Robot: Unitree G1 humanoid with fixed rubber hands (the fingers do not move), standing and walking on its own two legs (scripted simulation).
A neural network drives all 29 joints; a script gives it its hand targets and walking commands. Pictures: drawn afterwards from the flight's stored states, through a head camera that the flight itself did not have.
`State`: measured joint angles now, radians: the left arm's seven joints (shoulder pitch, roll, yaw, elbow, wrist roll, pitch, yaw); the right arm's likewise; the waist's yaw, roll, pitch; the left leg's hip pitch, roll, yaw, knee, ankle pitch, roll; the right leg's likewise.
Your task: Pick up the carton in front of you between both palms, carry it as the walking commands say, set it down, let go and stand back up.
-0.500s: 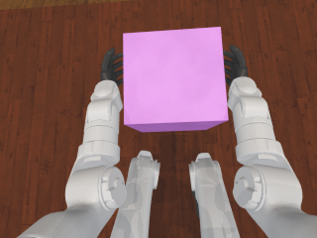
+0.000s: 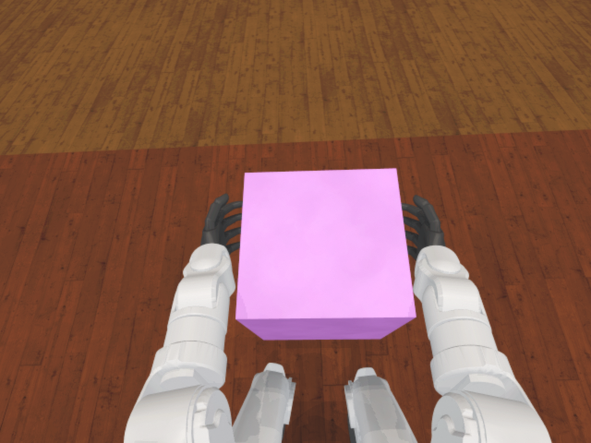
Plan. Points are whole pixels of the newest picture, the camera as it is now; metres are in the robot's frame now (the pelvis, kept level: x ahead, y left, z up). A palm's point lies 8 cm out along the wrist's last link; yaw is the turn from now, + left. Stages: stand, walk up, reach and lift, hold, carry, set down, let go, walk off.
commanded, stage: reach and lift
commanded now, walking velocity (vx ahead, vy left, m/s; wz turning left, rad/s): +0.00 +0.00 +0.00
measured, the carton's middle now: (320, 266) +0.38 +0.01 -0.11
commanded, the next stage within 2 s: hold in 1.62 s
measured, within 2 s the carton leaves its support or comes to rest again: neither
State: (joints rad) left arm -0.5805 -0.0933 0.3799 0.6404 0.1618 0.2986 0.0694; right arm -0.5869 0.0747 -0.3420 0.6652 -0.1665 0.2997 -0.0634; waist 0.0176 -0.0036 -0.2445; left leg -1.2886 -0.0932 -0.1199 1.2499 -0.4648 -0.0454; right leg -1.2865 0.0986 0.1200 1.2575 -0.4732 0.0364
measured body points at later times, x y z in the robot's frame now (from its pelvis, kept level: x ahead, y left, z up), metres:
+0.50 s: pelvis +0.05 +0.00 +0.12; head +0.05 +0.00 +0.57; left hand +0.36 +0.16 +0.11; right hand +0.36 -0.15 +0.10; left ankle +0.06 +0.13 -0.61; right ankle +0.05 -0.13 -0.61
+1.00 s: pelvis +0.03 +0.00 +0.13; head +0.01 +0.00 +0.58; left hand +0.35 +0.16 +0.15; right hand +0.34 -0.15 +0.15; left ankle +0.06 +0.13 -0.61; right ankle +0.05 -0.13 -0.61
